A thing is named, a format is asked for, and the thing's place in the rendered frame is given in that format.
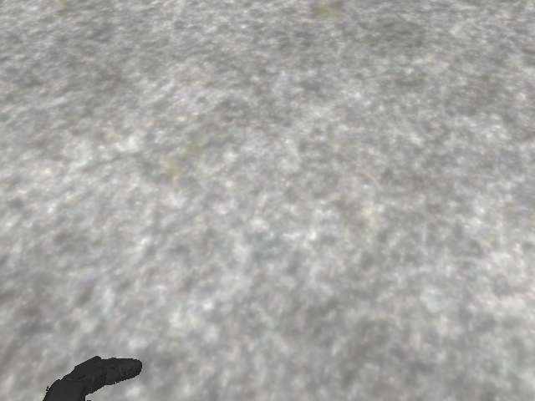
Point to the robot left hand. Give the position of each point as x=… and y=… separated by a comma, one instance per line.
x=92, y=375

